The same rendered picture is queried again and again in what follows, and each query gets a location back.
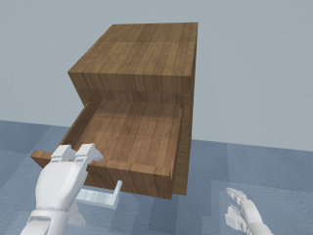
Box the robot left forearm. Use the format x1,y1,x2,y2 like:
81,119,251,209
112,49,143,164
21,208,69,235

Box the robot left hand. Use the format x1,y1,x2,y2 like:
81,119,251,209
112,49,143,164
35,143,103,227

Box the robot right forearm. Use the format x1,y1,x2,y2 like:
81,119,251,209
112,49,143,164
246,221,274,235

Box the handle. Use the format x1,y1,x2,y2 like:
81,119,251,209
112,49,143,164
74,180,122,210

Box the cabinet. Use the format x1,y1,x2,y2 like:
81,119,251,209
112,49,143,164
67,22,199,196

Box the robot right hand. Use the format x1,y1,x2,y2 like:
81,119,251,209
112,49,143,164
225,187,263,234

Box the drawer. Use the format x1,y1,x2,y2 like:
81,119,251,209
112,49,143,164
30,89,184,200

